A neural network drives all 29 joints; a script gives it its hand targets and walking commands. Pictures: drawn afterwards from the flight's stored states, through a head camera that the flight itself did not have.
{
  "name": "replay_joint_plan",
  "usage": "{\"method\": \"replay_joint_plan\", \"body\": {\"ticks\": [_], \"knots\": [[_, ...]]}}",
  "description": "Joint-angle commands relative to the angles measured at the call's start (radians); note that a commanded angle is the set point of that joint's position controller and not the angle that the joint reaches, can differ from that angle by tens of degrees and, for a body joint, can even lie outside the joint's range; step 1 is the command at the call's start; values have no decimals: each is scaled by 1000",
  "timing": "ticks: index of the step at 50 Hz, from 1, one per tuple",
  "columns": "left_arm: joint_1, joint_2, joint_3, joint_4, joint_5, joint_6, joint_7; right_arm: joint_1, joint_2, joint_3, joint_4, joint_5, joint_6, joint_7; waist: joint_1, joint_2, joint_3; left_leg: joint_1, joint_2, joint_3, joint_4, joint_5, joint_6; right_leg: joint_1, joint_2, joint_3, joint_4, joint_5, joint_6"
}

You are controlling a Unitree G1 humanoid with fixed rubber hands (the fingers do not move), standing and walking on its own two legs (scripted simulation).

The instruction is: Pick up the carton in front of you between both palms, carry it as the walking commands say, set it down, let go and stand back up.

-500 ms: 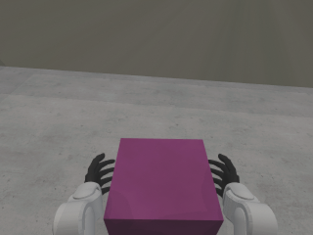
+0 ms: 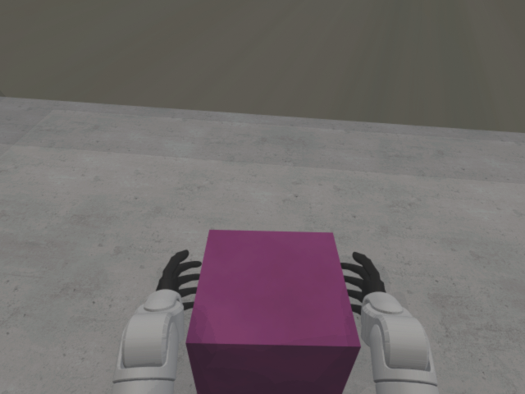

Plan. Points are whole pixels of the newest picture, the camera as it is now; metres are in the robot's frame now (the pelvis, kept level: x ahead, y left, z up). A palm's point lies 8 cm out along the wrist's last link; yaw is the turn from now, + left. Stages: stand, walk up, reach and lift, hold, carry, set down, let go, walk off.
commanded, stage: carry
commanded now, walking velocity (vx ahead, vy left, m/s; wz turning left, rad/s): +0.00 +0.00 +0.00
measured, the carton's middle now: (268, 326) +0.26 +0.00 -0.05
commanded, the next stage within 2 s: hold in 0.32 s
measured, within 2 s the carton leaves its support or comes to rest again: neither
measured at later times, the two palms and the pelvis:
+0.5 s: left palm (170, 292) +0.28 +0.15 +0.04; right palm (365, 287) +0.29 -0.15 +0.04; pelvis +0.00 -0.01 +0.01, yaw +3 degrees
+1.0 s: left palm (182, 284) +0.31 +0.14 +0.00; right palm (359, 285) +0.31 -0.15 +0.00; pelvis -0.05 -0.01 -0.02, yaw +1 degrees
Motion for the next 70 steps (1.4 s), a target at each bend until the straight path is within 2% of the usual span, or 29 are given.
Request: {"method": "replay_joint_plan", "body": {"ticks": [1, 11, 16, 17, 19, 27, 33, 34, 35, 36, 38, 43, 44, 45, 46, 47, 48, 50, 51, 56, 59, 61, 63, 64, 65, 67, 68, 69, 70], "knots": [[-409, -674, -442, -9, -158, -100, -145, -424, 653, 440, -11, 175, -96, 141, -6, 17, -178, 127, 129, -146, -72, 136, 4, -14, -116, 106, -86, 145, -39], [-561, -797, -385, 237, -136, -307, -241, -594, 783, 423, 215, 152, -300, 231, -4, 28, -235, 155, 121, -144, -37, 238, 5, 32, -109, 99, -49, 260, -26], [-608, -865, -465, 189, -174, -304, -261, -579, 889, 470, 224, 167, -291, 254, -6, 17, -241, 174, 124, -128, -24, 215, -5, 4, -126, 118, -47, 264, -37], [-450, -882, -459, 159, -179, -296, -260, -474, 888, 433, 208, 175, -293, 259, -6, -27, -217, 396, -124, -294, -36, 501, -2, 76, 85, 245, -76, 528, -29], [-483, -872, -465, 84, -177, -294, -242, -486, 832, 451, 125, 155, -294, 250, -3, 30, -299, 512, -96, -326, -62, 686, -27, 92, 102, 257, -102, 666, -17], [-531, -878, -439, 174, -142, -267, -241, -549, 873, 399, 255, 145, -279, 265, 20, -11, -158, 570, -105, -308, -106, 391, -33, -35, 118, 240, -169, 287, -2], [-636, -927, -407, 242, -136, -243, -277, -620, 900, 330, 314, 103, -260, 272, -36, 20, -84, 478, -115, -289, -103, 247, -40, -20, 93, 250, -186, 205, -22], [-695, -921, -379, 273, -132, -249, -279, -686, 904, 302, 371, 103, -266, 281, -9, -6, -76, 481, -113, -291, -110, 166, -36, -40, 99, 240, -179, 116, -25], [-792, -945, -330, 343, -116, -258, -284, -758, 902, 268, 394, 70, -283, 286, -44, 9, -49, 441, -113, -289, -110, 49, -35, -66, 85, 252, -179, 35, -39], [-806, -913, -248, 425, -78, -264, -295, -828, 916, 229, 495, 58, -287, 293, 14, -49, 13, 405, -121, -278, -75, -28, -26, -111, 72, 245, -181, -90, -40], [-952, -923, -163, 557, -46, -303, -314, -978, 941, 149, 576, 13, -335, 296, -7, -60, 24, 427, -133, -256, -19, -123, -27, -222, 61, 257, -181, -247, -61], [-1118, -839, 55, 727, 72, -369, -290, -1112, 871, -40, 741, -91, -400, 245, -6, -63, 18, 342, -122, -272, 7, -184, -6, -191, 69, 248, -108, -243, -44], [-1076, -803, 112, 766, 115, -370, -288, -1114, 821, -91, 775, -120, -402, 238, 26, -18, 37, 244, -120, -271, -4, -184, -5, -150, 77, 240, -76, -193, -32], [-1110, -764, 135, 753, 127, -388, -277, -1104, 787, -167, 792, -150, -425, 224, -31, -12, 13, 306, -125, -283, 33, -202, -15, -229, 92, 222, -54, -216, -51], [-1086, -745, 176, 758, 157, -394, -266, -1102, 732, -209, 787, -182, -432, 216, -22, 18, 40, 244, -120, -288, 17, -214, -17, -238, 108, 208, -23, -171, -38], [-1074, -713, 212, 753, 194, -416, -262, -1102, 747, -230, 821, -192, -437, 211, 27, 28, 37, 191, -118, -274, 42, -198, -14, -250, 106, 207, -19, -195, -35], [-1071, -687, 257, 820, 200, -430, -259, -1097, 708, -262, 779, -207, -458, 201, -9, 26, 17, 140, -133, -255, 57, -158, -9, -222, 106, 222, -5, -140, -26], [-999, -625, 284, 805, 241, -481, -244, -1059, 650, -271, 775, -223, -495, 187, 4, 23, -23, 110, -123, -260, 77, -45, -6, -280, 103, 211, 22, -39, -11], [-1021, -583, 274, 786, 242, -503, -238, -1014, 619, -286, 762, -242, -519, 181, -42, 5, -53, 117, -126, -265, 107, -51, -11, -322, 122, 190, 53, -47, -14], [-903, -657, 167, 799, 235, -678, -235, -1009, 675, -131, 724, -176, -699, 207, 29, 26, -246, -10, -147, -263, 247, 242, -33, -486, 148, 192, 191, 156, 21], [-1116, -737, -36, 711, 96, -796, -227, -1091, 756, 24, 722, -67, -807, 226, -11, 14, -505, -16, -147, -279, 376, 339, -45, -637, 175, 162, 323, 198, 26], [-1115, -857, -179, 664, 40, -816, -204, -1095, 823, 131, 707, -32, -820, 228, -31, 75, -764, 116, -141, -309, 475, 497, -55, -715, 177, 165, 374, 252, 28], [-1178, -846, -268, 603, -15, -812, -190, -1153, 849, 235, 632, 42, -814, 221, -23, 28, -993, 138, -134, -323, 536, 598, -49, -744, 190, 158, 441, 311, 44], [-1139, -854, -275, 596, 0, -802, -187, -1164, 859, 261, 604, 66, -809, 219, -1, 55, -1040, 106, -151, -292, 564, 532, -52, -769, 192, 166, 457, 273, 40], [-1172, -903, -341, 557, -35, -794, -192, -1138, 874, 318, 554, 71, -806, 217, -68, 45, -1113, 76, -151, -300, 592, 569, -50, -763, 195, 158, 469, 315, 38], [-1102, -927, -322, 636, -30, -761, -218, -1130, 911, 316, 615, 82, -778, 228, -10, 67, -1016, -40, -145, -290, 600, 565, -51, -850, 193, 160, 485, 293, 50], [-1124, -937, -327, 619, -30, -752, -220, -1118, 897, 300, 611, 71, -769, 243, -48, 74, -993, -93, -152, -293, 612, 501, -60, -886, 196, 160, 513, 266, 42], [-1084, -932, -336, 602, -9, -748, -221, -1119, 920, 331, 601, 79, -758, 248, 7, 78, -988, -90, -159, -286, 628, 514, -59, -963, 202, 158, 544, 234, 51], [-1096, -934, -363, 593, -34, -738, -223, -1078, 900, 300, 621, 70, -747, 265, -51, 74, -988, -78, -148, -306, 632, 527, -69, -973, 197, 140, 551, 243, 48]]}}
